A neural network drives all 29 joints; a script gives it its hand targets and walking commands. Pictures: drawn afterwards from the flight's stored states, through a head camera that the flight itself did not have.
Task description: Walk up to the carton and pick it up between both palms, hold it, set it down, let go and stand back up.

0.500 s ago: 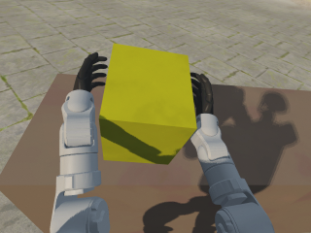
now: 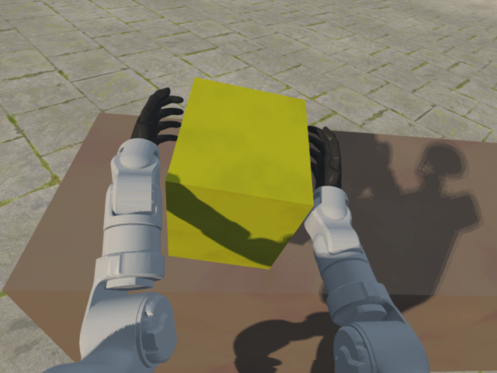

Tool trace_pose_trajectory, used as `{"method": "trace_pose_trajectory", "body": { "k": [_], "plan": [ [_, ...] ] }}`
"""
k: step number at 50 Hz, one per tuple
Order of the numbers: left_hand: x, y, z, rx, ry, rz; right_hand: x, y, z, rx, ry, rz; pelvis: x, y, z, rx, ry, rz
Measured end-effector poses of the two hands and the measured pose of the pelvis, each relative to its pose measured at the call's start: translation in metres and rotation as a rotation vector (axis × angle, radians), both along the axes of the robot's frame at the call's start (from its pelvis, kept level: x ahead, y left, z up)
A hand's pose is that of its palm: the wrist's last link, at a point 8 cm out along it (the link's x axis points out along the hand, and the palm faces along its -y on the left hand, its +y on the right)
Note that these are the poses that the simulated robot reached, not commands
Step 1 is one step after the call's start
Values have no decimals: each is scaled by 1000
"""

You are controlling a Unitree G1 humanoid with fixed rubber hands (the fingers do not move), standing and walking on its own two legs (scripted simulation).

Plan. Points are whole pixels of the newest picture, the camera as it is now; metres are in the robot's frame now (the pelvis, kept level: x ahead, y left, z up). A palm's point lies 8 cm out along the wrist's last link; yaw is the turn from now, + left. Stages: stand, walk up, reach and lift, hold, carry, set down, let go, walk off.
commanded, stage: set down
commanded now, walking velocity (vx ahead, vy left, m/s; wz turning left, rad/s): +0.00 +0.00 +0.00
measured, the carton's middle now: (234, 180) +0.41 +0.00 +0.10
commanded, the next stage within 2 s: none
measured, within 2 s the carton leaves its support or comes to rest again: neither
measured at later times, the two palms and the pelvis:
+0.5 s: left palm (153, 148) +0.42 +0.13 +0.16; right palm (321, 190) +0.37 -0.14 +0.12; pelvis +0.01 +0.00 +0.00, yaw +0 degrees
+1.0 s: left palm (166, 154) +0.45 +0.11 +0.13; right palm (322, 199) +0.37 -0.16 +0.10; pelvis +0.01 +0.01 +0.00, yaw -2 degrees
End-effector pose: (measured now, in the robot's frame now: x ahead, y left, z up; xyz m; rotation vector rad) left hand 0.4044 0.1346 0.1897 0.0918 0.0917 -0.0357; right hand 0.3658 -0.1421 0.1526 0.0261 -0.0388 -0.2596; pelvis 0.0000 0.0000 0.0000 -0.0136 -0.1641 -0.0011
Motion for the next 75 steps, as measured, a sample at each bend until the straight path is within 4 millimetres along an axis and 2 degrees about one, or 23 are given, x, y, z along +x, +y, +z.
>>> {"method": "trace_pose_trajectory", "body": {
  "k": [11,24,36,42,54,75],
  "plan": [
    [12,-10,-17,0,34,-35,2,-9,-13,3,31,-33,6,0,0,-1,17,-10],
    [19,-4,-30,-1,70,-50,4,-2,-26,8,69,-47,8,3,0,-2,31,-9],
    [31,-7,-44,-5,93,-89,4,-3,-39,19,89,-88,9,7,1,-4,75,-18],
    [38,-11,-47,5,97,-101,7,-7,-40,32,91,-99,10,8,1,-6,97,-24],
    [48,-22,-69,4,148,-133,7,-15,-61,30,142,-130,13,5,1,-5,149,-37],
    [60,-17,-88,11,178,-165,9,-7,-82,23,182,-163,16,8,1,-9,226,-45]
  ]
}}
